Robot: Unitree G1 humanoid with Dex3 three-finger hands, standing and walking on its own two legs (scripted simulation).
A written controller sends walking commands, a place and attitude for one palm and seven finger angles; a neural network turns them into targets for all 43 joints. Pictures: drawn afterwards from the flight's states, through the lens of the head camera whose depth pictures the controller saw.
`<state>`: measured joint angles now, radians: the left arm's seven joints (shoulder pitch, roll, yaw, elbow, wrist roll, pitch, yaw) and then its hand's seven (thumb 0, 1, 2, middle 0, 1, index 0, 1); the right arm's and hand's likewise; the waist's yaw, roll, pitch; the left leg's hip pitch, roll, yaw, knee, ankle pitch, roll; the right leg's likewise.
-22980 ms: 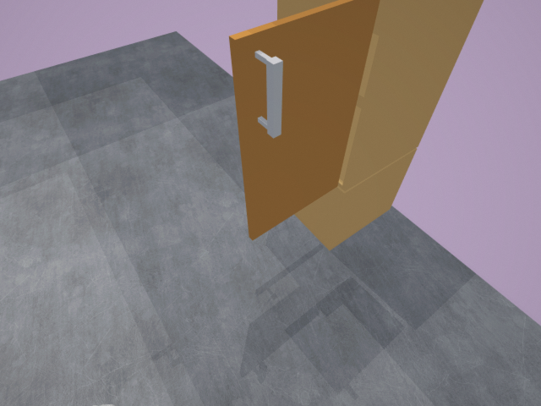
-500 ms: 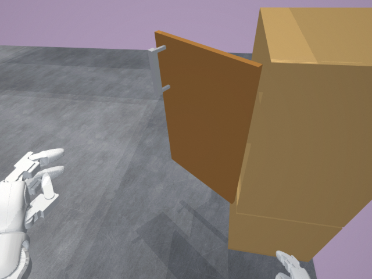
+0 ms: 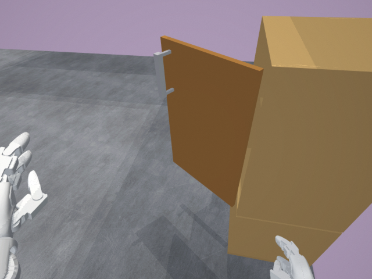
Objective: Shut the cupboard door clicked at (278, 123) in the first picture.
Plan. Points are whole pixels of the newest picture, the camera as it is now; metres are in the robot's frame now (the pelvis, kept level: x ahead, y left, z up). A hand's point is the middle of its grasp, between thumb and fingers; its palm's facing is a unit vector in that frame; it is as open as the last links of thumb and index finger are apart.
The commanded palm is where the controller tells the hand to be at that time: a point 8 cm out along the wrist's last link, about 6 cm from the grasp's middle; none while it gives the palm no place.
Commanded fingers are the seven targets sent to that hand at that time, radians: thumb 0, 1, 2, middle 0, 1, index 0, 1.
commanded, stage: step back with the hand held close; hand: left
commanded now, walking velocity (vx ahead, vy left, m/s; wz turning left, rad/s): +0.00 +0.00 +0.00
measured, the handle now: (165, 74) +0.69 +0.16 +0.14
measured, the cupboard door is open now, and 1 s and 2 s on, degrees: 56 56 56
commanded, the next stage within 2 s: stop stepping back and stand still in 1.32 s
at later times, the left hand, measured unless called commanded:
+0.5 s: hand (31, 204) +0.18 +0.28 +0.16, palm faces +0.38 -0.78 -0.50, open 7.4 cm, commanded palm +0.12 +0.32 +0.17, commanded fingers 0.00 0.90 0.90 -0.20 -0.30 -0.20 -0.30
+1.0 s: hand out of the picture +0.10 +0.27 +0.17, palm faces +0.48 -0.78 -0.40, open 7.4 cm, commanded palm +0.02 +0.32 +0.17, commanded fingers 0.00 0.90 0.90 -0.20 -0.30 -0.20 -0.30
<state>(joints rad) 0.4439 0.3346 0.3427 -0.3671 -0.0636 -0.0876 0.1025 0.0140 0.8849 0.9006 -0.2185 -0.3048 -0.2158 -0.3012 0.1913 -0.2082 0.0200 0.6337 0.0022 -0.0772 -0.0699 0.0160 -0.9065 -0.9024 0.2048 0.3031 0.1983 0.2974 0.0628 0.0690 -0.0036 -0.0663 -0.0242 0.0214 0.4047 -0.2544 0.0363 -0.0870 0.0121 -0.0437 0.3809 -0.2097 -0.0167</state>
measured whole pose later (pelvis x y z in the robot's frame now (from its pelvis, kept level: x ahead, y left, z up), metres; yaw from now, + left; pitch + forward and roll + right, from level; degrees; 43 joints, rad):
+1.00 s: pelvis -0.11 +0.02 -0.03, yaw +2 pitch -1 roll -1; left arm 0.47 0.40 0.44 -0.54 -0.01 -0.26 0.17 0.01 0.88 0.90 -0.22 -0.30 -0.21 -0.30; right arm 0.25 -0.22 -0.01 0.60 0.00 -0.01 -0.05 0.02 -0.91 -0.90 0.21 0.30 0.20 0.30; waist -0.03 -0.03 0.02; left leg -0.48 -0.04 0.04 0.72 -0.36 0.04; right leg -0.45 -0.02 -0.05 0.62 -0.15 0.00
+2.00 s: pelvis -0.20 +0.04 +0.01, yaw -4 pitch +1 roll -4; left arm 0.68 0.52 0.48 -0.68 -0.06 -0.23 0.14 0.01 0.88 0.90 -0.22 -0.30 -0.21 -0.30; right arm 0.26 -0.10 0.04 0.60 -0.02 -0.11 -0.04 0.02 -0.90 -0.90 0.21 0.30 0.20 0.30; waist -0.04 -0.02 -0.02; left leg -0.32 0.04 0.04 0.33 -0.05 0.04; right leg -0.23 0.07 -0.08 0.62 -0.46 0.00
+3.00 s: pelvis -0.19 +0.04 +0.00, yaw -3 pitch -2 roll +0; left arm 0.37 0.14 0.00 1.14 0.01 0.00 0.04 0.00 0.91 0.90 -0.20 -0.30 -0.20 -0.30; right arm 0.30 -0.15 0.01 1.13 -0.02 0.02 -0.03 0.02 -0.93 -0.90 0.21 0.30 0.20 0.30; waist -0.01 0.02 0.00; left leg -0.26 -0.05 0.05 0.40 -0.11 0.07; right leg -0.05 0.01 -0.09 0.40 -0.33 -0.03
